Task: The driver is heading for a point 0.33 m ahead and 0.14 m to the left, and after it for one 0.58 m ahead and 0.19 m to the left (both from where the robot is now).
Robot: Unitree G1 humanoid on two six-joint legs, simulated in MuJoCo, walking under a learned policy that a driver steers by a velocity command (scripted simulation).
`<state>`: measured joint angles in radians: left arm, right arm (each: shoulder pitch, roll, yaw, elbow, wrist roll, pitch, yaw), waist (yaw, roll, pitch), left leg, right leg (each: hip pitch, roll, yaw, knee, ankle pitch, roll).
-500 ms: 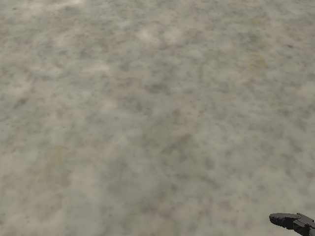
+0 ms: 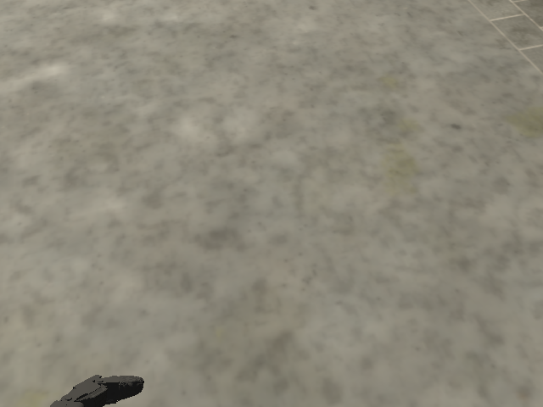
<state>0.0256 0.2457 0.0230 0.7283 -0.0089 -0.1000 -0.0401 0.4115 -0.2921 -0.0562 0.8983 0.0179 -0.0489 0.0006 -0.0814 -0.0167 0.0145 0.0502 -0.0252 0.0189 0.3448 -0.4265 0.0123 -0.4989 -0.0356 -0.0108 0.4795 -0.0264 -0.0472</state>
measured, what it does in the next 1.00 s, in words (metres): walks ahead, turning left: left foot, then right foot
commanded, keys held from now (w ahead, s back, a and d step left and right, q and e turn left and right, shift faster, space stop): w+q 0.66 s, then no key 0.34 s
